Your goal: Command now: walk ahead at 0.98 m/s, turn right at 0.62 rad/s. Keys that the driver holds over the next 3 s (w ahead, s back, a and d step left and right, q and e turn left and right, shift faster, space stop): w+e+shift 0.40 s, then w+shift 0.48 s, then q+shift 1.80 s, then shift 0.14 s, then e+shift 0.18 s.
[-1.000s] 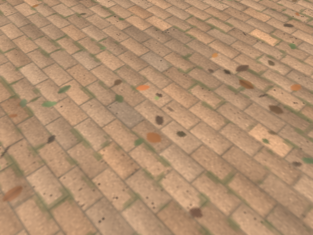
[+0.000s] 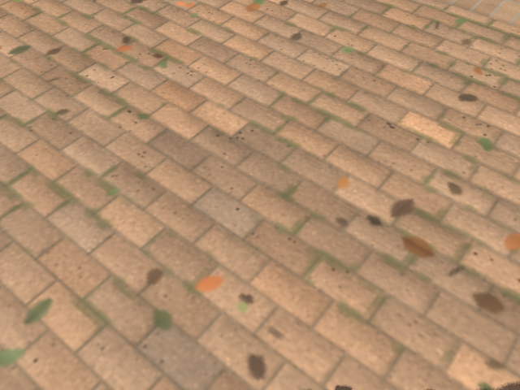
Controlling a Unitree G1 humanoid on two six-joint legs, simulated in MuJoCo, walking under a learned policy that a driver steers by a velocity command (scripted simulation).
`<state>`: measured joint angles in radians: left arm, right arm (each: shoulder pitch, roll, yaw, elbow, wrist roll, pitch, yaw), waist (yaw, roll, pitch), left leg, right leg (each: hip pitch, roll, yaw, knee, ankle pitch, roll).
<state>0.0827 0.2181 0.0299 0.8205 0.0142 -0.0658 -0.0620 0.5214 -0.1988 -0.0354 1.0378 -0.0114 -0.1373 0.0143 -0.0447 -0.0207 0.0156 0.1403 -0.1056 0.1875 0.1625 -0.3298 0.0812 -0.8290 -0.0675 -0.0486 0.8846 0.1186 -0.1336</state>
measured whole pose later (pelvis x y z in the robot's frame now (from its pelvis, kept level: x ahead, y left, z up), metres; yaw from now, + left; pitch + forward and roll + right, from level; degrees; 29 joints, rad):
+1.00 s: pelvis +0.90 -0.19 -0.01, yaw -28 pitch +2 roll +2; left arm -0.10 0.23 -0.04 0.64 0.06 -0.12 -0.05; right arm 0.60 -0.22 -0.02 0.98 0.01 -0.11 0.01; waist -0.12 -0.04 0.04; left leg 0.20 -0.03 0.01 0.26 -0.42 0.02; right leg -0.60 0.00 -0.04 0.51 0.10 -0.12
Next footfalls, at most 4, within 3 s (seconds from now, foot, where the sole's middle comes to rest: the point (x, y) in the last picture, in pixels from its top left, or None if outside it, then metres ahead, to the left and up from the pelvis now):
0.14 right None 0.33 -0.03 -0.77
0.58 left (257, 288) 0.78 0.01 -0.77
1.02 right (371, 210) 1.05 -0.37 -0.77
1.46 left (313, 163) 1.27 -0.21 -0.77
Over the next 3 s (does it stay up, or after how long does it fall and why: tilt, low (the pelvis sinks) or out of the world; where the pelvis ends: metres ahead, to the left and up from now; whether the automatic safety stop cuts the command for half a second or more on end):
stays up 1.21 -0.27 0.01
